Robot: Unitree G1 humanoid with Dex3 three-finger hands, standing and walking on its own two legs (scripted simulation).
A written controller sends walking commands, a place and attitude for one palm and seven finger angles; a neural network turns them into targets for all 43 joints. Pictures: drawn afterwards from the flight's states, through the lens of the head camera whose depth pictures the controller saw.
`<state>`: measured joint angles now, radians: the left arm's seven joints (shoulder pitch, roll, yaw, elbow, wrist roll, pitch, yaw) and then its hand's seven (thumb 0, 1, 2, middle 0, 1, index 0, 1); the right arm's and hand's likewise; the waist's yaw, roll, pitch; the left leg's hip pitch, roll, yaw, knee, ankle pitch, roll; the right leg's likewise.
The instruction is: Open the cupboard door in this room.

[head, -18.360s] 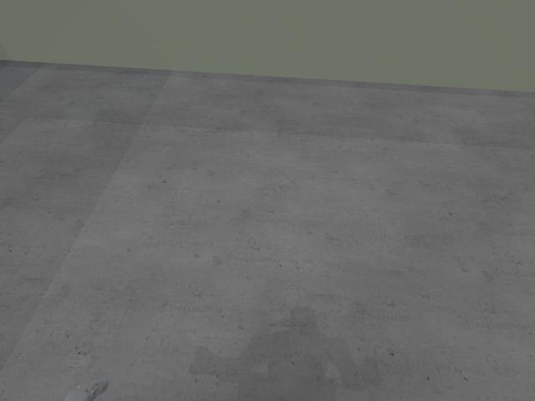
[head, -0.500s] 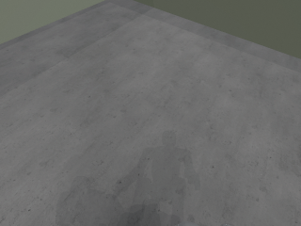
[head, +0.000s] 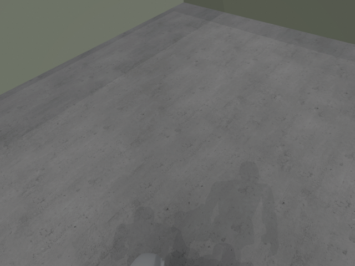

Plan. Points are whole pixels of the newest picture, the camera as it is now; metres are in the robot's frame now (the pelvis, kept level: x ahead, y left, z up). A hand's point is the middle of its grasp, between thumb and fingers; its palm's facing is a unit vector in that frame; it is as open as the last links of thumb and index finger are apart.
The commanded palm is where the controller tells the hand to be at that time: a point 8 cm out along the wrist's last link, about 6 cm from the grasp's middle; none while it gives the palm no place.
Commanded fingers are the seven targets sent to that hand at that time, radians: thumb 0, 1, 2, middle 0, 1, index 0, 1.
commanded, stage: turn or walk to find it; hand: left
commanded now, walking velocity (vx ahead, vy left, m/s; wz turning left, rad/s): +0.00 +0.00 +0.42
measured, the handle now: out of the picture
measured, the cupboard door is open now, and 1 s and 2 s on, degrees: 0 0 0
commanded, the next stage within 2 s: none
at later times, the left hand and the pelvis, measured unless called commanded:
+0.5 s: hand out of the picture -0.04 +0.28 -0.18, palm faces +0.27 -0.94 -0.22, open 7.4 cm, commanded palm none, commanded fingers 0.00 0.90 0.90 -0.20 -0.30 -0.20 -0.30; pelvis -0.03 +0.06 +0.00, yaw +12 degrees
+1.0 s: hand out of the picture -0.01 +0.21 -0.14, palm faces +0.38 -0.88 -0.28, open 7.4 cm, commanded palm none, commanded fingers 0.00 0.90 0.90 -0.20 -0.30 -0.20 -0.30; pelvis -0.03 -0.01 +0.00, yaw +24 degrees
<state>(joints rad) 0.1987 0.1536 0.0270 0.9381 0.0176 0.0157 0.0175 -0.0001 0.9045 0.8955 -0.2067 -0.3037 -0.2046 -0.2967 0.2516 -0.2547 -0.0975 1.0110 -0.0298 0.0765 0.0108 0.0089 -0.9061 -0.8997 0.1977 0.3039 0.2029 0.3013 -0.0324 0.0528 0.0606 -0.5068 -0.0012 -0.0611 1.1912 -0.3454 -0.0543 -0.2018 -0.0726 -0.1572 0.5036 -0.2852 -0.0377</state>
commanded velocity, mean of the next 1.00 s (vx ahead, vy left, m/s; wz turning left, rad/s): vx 0.00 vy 0.00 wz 0.42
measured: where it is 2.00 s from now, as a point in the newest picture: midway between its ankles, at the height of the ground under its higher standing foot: outside the picture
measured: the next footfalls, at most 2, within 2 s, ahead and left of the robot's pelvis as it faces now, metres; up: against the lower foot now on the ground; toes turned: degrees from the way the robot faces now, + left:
left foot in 0.30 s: -0.02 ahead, +0.16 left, +0.00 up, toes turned +12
right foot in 0.84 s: +0.04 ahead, -0.08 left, +0.00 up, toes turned +16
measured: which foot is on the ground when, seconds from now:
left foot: up 0.00-0.28, down 0.30-0.84, up 0.86-1.00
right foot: down 0.00-0.32, up 0.34-0.82, down 0.84-1.00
